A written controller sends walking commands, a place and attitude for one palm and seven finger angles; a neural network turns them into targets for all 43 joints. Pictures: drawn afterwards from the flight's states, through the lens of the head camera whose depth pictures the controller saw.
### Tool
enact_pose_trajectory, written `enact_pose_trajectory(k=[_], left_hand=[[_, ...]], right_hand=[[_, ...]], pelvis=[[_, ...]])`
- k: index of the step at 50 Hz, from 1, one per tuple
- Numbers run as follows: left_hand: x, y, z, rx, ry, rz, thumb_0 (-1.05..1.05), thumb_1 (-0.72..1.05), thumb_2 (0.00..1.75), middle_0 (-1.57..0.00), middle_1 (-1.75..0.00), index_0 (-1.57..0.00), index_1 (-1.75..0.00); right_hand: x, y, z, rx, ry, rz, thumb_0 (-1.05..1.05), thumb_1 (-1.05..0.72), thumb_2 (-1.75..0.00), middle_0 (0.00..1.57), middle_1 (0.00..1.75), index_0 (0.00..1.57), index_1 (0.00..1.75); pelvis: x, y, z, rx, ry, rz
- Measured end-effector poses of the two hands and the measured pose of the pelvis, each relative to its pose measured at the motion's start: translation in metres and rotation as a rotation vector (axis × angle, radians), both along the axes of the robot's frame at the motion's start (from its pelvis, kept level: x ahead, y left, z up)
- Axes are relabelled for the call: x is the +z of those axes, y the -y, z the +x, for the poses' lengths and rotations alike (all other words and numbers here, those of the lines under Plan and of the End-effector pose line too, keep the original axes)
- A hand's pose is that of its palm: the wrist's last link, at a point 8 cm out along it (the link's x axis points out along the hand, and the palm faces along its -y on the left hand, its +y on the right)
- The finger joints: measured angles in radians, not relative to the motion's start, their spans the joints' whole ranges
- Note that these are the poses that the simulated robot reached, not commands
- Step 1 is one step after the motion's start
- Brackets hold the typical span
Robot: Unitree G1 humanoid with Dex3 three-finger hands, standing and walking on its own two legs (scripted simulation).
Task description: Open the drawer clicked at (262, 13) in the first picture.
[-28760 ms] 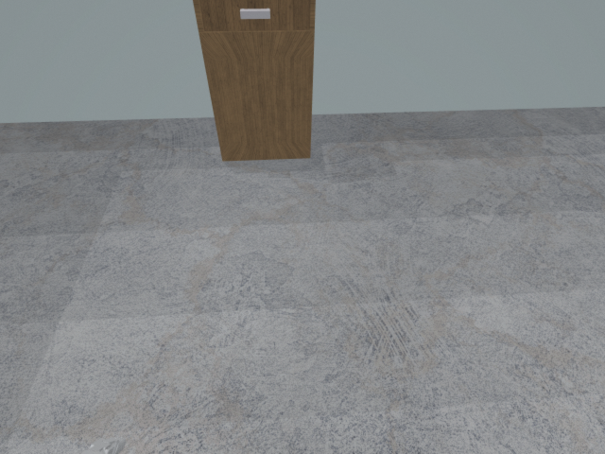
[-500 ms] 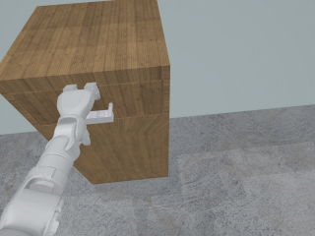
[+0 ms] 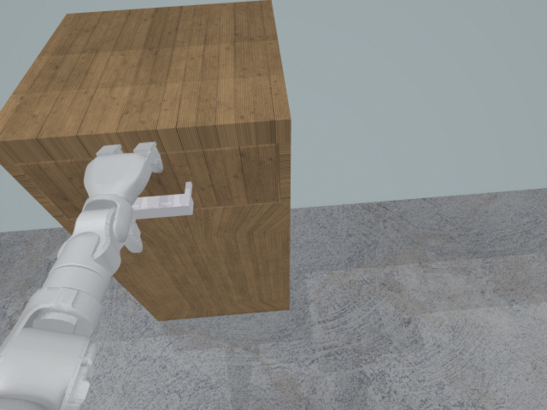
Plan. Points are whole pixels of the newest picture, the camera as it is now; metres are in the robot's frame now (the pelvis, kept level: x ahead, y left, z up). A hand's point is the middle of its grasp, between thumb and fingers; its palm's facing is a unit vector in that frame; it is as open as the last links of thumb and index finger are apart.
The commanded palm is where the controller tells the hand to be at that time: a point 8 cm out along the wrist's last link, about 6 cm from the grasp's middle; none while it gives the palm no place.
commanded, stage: re-aim the fingers above the handle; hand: left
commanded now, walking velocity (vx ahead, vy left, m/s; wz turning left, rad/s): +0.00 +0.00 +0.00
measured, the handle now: (160, 197) +0.47 +0.23 +0.00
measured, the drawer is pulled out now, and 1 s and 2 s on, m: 0.00 0.00 0.00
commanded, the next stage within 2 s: lower the fingers behind the handle in 1.80 s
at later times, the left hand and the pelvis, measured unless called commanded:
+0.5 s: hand (133, 197) +0.43 +0.24 +0.06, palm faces -0.02 -0.02 -1.00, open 13.7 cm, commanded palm +0.41 +0.24 +0.12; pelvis -0.01 +0.01 +0.00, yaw -1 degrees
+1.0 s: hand (154, 194) +0.43 +0.21 +0.06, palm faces +0.00 -0.02 -1.00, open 13.7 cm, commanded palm +0.41 +0.21 +0.12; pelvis -0.01 +0.02 +0.00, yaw +0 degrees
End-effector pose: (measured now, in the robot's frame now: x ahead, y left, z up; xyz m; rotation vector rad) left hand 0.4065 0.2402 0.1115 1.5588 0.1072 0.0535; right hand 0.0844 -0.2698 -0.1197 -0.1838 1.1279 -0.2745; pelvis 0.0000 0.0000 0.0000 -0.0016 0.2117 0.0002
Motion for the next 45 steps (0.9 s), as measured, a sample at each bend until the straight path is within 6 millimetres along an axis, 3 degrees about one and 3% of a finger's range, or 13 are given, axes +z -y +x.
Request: enact_pose_trajectory(k=[22,39,45], left_hand=[[0.000,-0.001,-0.001,-0.014,0.009,-0.006,0.00,-0.49,0.31,-0.34,-1.23,-0.35,-1.21],[0.001,0.003,-0.001,0.000,0.028,0.002,0.00,-0.49,0.31,-0.35,-1.22,-0.35,-1.23],[0.002,0.023,0.001,-0.033,0.025,-0.010,0.00,-0.49,0.31,-0.35,-1.23,-0.34,-1.22]], right_hand=[[-0.005,-0.018,-0.042,-0.039,-0.049,0.025,0.01,-0.90,-0.90,0.20,0.30,0.21,0.30],[-0.004,-0.027,-0.033,-0.014,-0.026,0.031,0.01,-0.90,-0.90,0.20,0.30,0.21,0.30],[-0.004,-0.029,-0.025,0.002,-0.015,0.041,0.01,-0.90,-0.90,0.20,0.30,0.21,0.30]], pelvis=[[-0.001,-0.013,-0.012,-0.009,-0.001,-0.005],[-0.001,-0.019,-0.013,-0.003,0.004,-0.008],[-0.001,-0.019,-0.012,0.003,0.008,-0.008]])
